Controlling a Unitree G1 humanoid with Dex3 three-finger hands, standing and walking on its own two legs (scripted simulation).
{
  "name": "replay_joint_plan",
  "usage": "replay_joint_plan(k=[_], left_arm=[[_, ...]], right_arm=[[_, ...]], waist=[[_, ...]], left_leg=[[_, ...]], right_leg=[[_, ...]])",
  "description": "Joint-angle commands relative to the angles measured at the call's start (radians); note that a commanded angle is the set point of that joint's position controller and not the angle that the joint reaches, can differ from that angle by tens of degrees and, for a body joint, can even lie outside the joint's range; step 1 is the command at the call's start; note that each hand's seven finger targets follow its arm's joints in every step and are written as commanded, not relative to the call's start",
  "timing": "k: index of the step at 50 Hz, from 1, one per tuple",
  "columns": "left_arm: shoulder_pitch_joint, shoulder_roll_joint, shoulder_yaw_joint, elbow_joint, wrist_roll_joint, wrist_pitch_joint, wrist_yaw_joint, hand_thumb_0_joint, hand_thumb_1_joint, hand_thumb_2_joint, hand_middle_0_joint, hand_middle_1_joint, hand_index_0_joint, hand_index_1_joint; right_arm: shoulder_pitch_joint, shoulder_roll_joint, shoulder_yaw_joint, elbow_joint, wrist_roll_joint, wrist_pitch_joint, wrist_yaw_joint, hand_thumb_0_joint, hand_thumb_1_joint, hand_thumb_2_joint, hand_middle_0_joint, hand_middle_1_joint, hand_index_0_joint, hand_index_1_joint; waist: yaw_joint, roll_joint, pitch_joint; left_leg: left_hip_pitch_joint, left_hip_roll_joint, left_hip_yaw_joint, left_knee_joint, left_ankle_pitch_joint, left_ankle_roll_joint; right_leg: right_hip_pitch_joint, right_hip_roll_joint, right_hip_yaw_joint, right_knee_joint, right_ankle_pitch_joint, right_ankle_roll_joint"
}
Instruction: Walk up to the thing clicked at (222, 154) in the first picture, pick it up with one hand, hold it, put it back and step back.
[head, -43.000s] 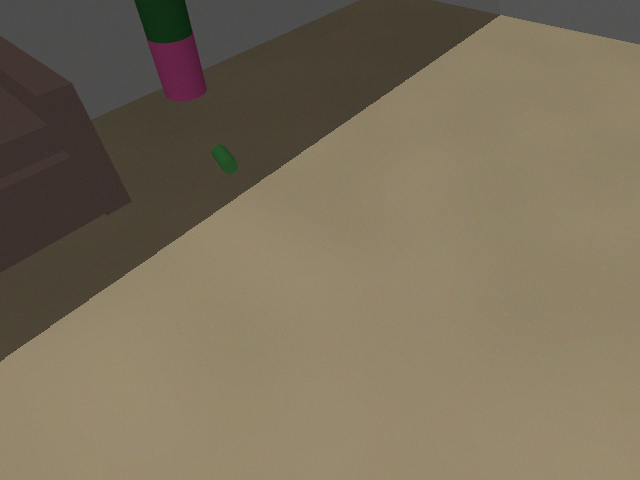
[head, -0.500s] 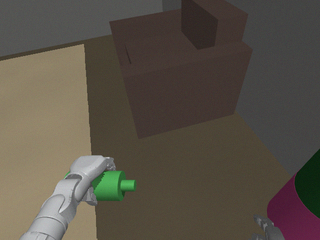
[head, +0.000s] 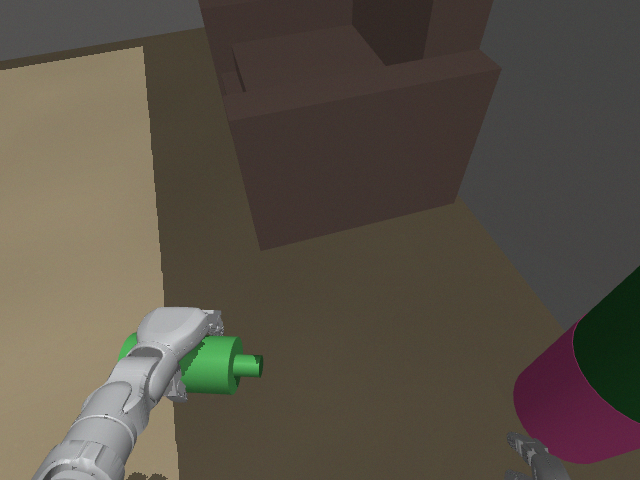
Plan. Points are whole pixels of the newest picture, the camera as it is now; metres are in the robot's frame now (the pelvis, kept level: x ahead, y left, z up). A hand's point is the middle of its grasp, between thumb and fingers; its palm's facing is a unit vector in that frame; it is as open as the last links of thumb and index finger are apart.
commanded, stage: crouch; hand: left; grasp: from above
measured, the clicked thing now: (196, 363) +0.31 +0.21 -0.10
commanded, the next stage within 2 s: lower in 1.82 s
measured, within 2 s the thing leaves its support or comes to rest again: neither
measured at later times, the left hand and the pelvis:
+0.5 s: hand (218, 361) +0.40 +0.23 -0.31, palm faces -0.44 +0.05 -0.90, open 11.0 cm; pelvis -0.04 +0.02 -0.19, yaw -1 degrees
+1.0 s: hand (232, 371) +0.44 +0.25 -0.48, palm faces -0.45 +0.03 -0.89, open 11.0 cm; pelvis -0.06 +0.02 -0.33, yaw -3 degrees
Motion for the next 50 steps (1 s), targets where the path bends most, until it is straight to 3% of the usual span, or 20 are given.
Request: replay_joint_plan(k=[1,3,6,8,10,12,13,16,19,24,27,31,32,35,37,40,43,48,49,50], left_arm=[[-0.447,0.176,0.080,-0.032,0.061,-0.002,0.160,0.000,0.675,0.979,-0.989,-0.894,-1.018,-0.868],[-0.476,0.153,0.067,0.050,0.079,0.010,0.206,0.000,0.654,0.958,-0.966,-0.890,-1.000,-0.858],[-0.598,0.213,0.097,0.092,0.103,0.024,0.255,0.000,0.620,0.964,-0.952,-0.874,-0.979,-0.849],[-0.632,0.206,0.099,0.161,0.102,0.037,0.272,0.000,0.602,0.962,-0.938,-0.879,-0.966,-0.853],[-0.641,0.211,0.103,0.228,0.101,0.046,0.278,0.000,0.592,0.945,-0.934,-0.861,-0.962,-0.836],[-0.698,0.259,0.125,0.209,0.107,0.048,0.279,0.000,0.574,0.961,-0.935,-0.847,-0.953,-0.832],[-0.677,0.256,0.128,0.232,0.109,0.055,0.279,0.000,0.587,0.948,-0.929,-0.856,-0.955,-0.832],[-0.748,0.267,0.144,0.199,0.097,0.062,0.270,0.000,0.590,0.944,-0.906,-0.891,-0.945,-0.853],[-0.777,0.321,0.170,0.221,0.112,0.066,0.259,0.000,0.592,0.915,-0.891,-0.901,-0.941,-0.852],[-0.798,0.335,0.191,0.274,0.112,0.051,0.232,0.000,0.618,0.924,-0.897,-0.903,-0.950,-0.851],[-0.823,0.348,0.199,0.291,0.125,0.027,0.225,0.000,0.624,0.916,-0.885,-0.926,-0.947,-0.864],[-0.901,0.426,0.235,0.228,0.154,-0.002,0.235,0.000,0.694,0.893,-0.896,-0.964,-0.981,-0.879],[-0.930,0.415,0.229,0.220,0.159,-0.008,0.239,0.000,0.706,0.914,-0.912,-0.964,-0.993,-0.883],[-0.944,0.401,0.223,0.283,0.164,-0.009,0.244,0.000,0.706,0.904,-0.897,-0.976,-0.986,-0.887],[-0.997,0.423,0.230,0.256,0.173,-0.007,0.249,0.000,0.681,0.876,-0.880,-0.953,-0.968,-0.865],[-1.005,0.442,0.236,0.280,0.178,-0.002,0.249,0.000,0.671,0.860,-0.879,-0.941,-0.964,-0.855],[-1.031,0.462,0.243,0.260,0.172,0.002,0.238,0.000,0.676,0.919,-0.908,-0.939,-0.976,-0.871],[-1.032,0.477,0.242,0.313,0.179,-0.002,0.213,0.000,0.652,0.919,-0.888,-0.950,-0.957,-0.881],[-1.074,0.497,0.243,0.270,0.171,-0.009,0.210,0.000,0.652,0.901,-0.880,-0.947,-0.954,-0.873],[-1.037,0.496,0.245,0.309,0.174,-0.007,0.206,0.000,0.643,0.918,-0.887,-0.948,-0.954,-0.881]], right_arm=[[0.051,-0.143,-0.066,-0.071,-0.028,-0.019,0.011,0.000,-0.903,-0.902,0.200,0.300,0.200,0.300],[0.076,-0.151,-0.073,-0.063,-0.036,-0.023,0.019,0.000,-0.902,-0.902,0.200,0.300,0.200,0.300],[0.107,-0.162,-0.084,-0.048,-0.049,-0.036,0.024,0.000,-0.904,-0.903,0.200,0.300,0.200,0.300],[0.124,-0.165,-0.087,-0.041,-0.058,-0.046,0.024,0.000,-0.904,-0.903,0.200,0.300,0.200,0.300],[0.142,-0.170,-0.089,-0.032,-0.063,-0.059,0.022,0.000,-0.906,-0.903,0.200,0.300,0.200,0.300],[0.155,-0.176,-0.091,-0.031,-0.070,-0.069,0.021,0.000,-0.906,-0.903,0.200,0.300,0.200,0.300],[0.162,-0.175,-0.093,-0.035,-0.071,-0.073,0.020,0.000,-0.904,-0.902,0.200,0.300,0.200,0.300],[0.181,-0.178,-0.098,-0.032,-0.077,-0.086,0.021,0.000,-0.904,-0.902,0.200,0.300,0.200,0.300],[0.190,-0.181,-0.095,-0.028,-0.080,-0.093,0.021,0.000,-0.903,-0.902,0.200,0.300,0.200,0.300],[0.212,-0.196,-0.092,-0.015,-0.090,-0.109,0.038,0.000,-0.900,-0.901,0.200,0.300,0.200,0.300],[0.223,-0.194,-0.083,-0.012,-0.096,-0.118,0.054,0.000,-0.900,-0.902,0.200,0.300,0.200,0.300],[0.229,-0.208,-0.075,-0.011,-0.108,-0.131,0.074,0.000,-0.899,-0.902,0.200,0.300,0.200,0.300],[0.235,-0.210,-0.076,-0.006,-0.110,-0.132,0.078,0.000,-0.899,-0.902,0.200,0.300,0.200,0.300],[0.242,-0.216,-0.065,0.015,-0.122,-0.140,0.093,0.000,-0.899,-0.903,0.200,0.300,0.200,0.300],[0.241,-0.224,-0.067,0.019,-0.125,-0.143,0.100,0.000,-0.899,-0.903,0.200,0.300,0.200,0.300],[0.249,-0.231,-0.063,0.017,-0.131,-0.143,0.114,0.000,-0.902,-0.904,0.200,0.300,0.200,0.300],[0.249,-0.226,-0.059,0.014,-0.136,-0.139,0.124,0.000,-0.904,-0.905,0.200,0.300,0.200,0.300],[0.255,-0.240,-0.055,0.014,-0.140,-0.130,0.136,0.000,-0.906,-0.905,0.200,0.300,0.200,0.300],[0.239,-0.234,-0.051,0.010,-0.140,-0.129,0.138,0.000,-0.905,-0.904,0.200,0.300,0.200,0.300],[0.245,-0.237,-0.047,0.010,-0.140,-0.127,0.140,0.000,-0.907,-0.905,0.200,0.300,0.200,0.300]], waist=[[-0.053,0.018,-0.324],[-0.067,0.002,-0.365],[-0.068,0.054,-0.460],[-0.082,0.058,-0.485],[-0.092,0.042,-0.514],[-0.097,0.092,-0.583],[-0.090,0.081,-0.620],[-0.107,0.112,-0.686],[-0.120,0.132,-0.693],[-0.147,0.144,-0.716],[-0.174,0.125,-0.702],[-0.162,0.217,-0.822],[-0.178,0.220,-0.837],[-0.204,0.224,-0.775],[-0.198,0.289,-0.824],[-0.217,0.277,-0.823],[-0.214,0.275,-0.872],[-0.235,0.274,-0.818],[-0.230,0.293,-0.838],[-0.226,0.279,-0.816]], left_leg=[[-0.030,-0.057,0.023,0.124,0.096,0.028],[-0.133,-0.057,0.022,0.216,0.089,0.034],[-0.233,-0.055,0.016,0.330,0.061,0.033],[-0.314,-0.052,0.005,0.387,0.022,0.035],[-0.412,-0.051,-0.004,0.449,-0.017,0.041],[-0.478,-0.050,-0.012,0.510,-0.051,0.039],[-0.509,-0.052,-0.011,0.538,-0.059,0.042],[-0.559,-0.044,-0.029,0.601,-0.090,0.035],[-0.658,-0.044,-0.037,0.663,-0.150,0.035],[-0.735,-0.039,-0.070,0.788,-0.132,0.036],[-0.857,-0.047,-0.064,0.859,-0.187,0.044],[-0.846,-0.050,-0.066,0.942,-0.150,0.038],[-0.857,-0.049,-0.066,0.965,-0.149,0.038],[-0.900,-0.046,-0.082,1.013,-0.155,0.036],[-0.857,-0.043,-0.094,1.028,-0.137,0.026],[-0.927,-0.050,-0.068,1.085,-0.152,0.034],[-0.954,-0.052,-0.048,1.142,-0.111,0.043],[-1.013,-0.050,-0.054,1.192,-0.122,0.041],[-1.051,-0.053,-0.042,1.206,-0.132,0.044],[-1.065,-0.055,-0.044,1.211,-0.132,0.044]], right_leg=[[-0.115,0.053,-0.025,0.071,0.082,-0.041],[-0.185,0.050,-0.023,0.151,0.085,-0.040],[-0.301,0.052,-0.028,0.263,0.050,-0.045],[-0.383,0.055,-0.034,0.326,0.015,-0.050],[-0.445,0.054,-0.040,0.390,-0.020,-0.051],[-0.508,0.050,-0.041,0.458,-0.046,-0.055],[-0.512,0.050,-0.044,0.489,-0.055,-0.058],[-0.605,0.048,-0.053,0.577,-0.085,-0.063],[-0.696,0.051,-0.060,0.647,-0.137,-0.066],[-0.873,0.047,-0.079,0.782,-0.138,-0.070],[-0.927,0.046,-0.084,0.835,-0.174,-0.068],[-1.006,0.045,-0.091,0.925,-0.158,-0.072],[-1.020,0.048,-0.095,0.945,-0.155,-0.072],[-1.117,0.040,-0.106,0.999,-0.164,-0.071],[-1.162,0.034,-0.112,1.043,-0.158,-0.074],[-1.143,0.035,-0.112,1.064,-0.150,-0.070],[-1.129,0.040,-0.108,1.093,-0.115,-0.067],[-1.185,0.038,-0.117,1.143,-0.120,-0.066],[-1.168,0.043,-0.113,1.156,-0.121,-0.067],[-1.174,0.040,-0.113,1.162,-0.119,-0.066]])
